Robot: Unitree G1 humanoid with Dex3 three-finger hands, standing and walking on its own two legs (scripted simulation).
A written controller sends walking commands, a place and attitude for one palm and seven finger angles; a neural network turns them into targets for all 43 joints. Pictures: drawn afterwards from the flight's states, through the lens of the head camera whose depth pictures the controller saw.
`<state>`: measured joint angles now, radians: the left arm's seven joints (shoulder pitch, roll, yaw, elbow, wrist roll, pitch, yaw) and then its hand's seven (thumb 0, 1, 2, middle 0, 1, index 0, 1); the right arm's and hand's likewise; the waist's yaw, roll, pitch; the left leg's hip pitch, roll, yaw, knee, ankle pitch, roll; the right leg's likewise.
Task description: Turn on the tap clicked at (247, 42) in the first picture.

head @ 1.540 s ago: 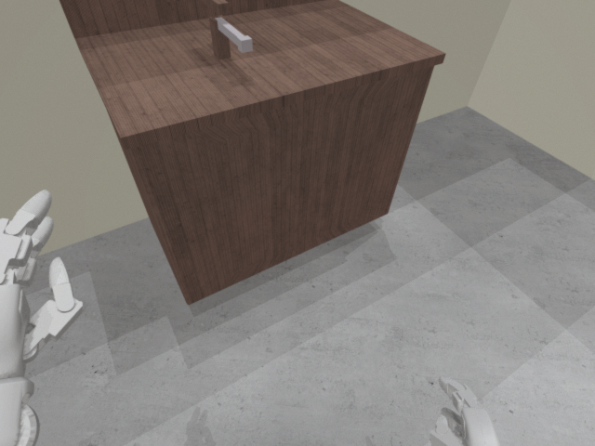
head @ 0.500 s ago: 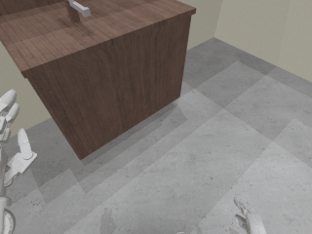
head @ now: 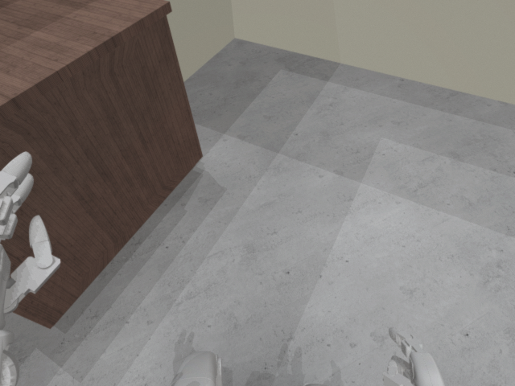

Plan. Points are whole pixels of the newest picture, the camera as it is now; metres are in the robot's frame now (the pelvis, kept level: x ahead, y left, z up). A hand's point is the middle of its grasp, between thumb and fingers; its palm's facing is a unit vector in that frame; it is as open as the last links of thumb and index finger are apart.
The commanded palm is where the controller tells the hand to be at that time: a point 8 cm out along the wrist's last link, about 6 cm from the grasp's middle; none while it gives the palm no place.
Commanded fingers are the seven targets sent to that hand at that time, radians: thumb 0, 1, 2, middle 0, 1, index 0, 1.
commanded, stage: walk to a spot facing it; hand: left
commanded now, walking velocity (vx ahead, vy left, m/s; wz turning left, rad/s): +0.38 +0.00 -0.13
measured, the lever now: out of the picture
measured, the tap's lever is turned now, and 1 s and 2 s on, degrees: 0 0 0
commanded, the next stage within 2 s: turn to face it in 0.86 s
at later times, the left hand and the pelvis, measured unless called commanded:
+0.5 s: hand (101, 137) +0.39 +0.21 +0.20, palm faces +0.33 -0.86 -0.38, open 7.4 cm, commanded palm +0.33 +0.26 +0.20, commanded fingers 0.00 0.90 0.90 -0.20 -0.30 -0.20 -0.30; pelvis +0.14 +0.00 +0.01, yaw -6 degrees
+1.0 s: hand (183, 68) +0.53 +0.12 +0.21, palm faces +0.29 -0.81 -0.51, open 7.4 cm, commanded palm +0.47 +0.19 +0.20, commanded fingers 0.00 0.90 0.90 -0.20 -0.30 -0.20 -0.30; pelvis +0.30 -0.08 +0.02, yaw -3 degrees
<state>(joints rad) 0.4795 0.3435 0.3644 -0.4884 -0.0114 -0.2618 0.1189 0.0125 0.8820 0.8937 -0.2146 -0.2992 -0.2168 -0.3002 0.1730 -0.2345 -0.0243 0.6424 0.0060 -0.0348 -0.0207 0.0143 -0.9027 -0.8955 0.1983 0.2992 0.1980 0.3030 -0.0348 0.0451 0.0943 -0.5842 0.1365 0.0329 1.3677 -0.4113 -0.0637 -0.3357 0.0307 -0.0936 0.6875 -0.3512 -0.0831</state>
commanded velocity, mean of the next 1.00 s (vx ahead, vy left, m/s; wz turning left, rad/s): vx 0.30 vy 0.00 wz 0.09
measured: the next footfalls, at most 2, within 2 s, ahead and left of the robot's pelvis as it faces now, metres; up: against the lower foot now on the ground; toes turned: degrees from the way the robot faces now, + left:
left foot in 0.32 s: +0.22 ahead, +0.13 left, +0.00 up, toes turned +7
right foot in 0.68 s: +0.30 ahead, -0.18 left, +0.00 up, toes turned -18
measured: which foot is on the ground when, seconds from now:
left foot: up 0.00-0.30, down 0.32-0.70, up 0.72-1.00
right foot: down 0.00-0.34, up 0.36-0.66, down 0.68-1.00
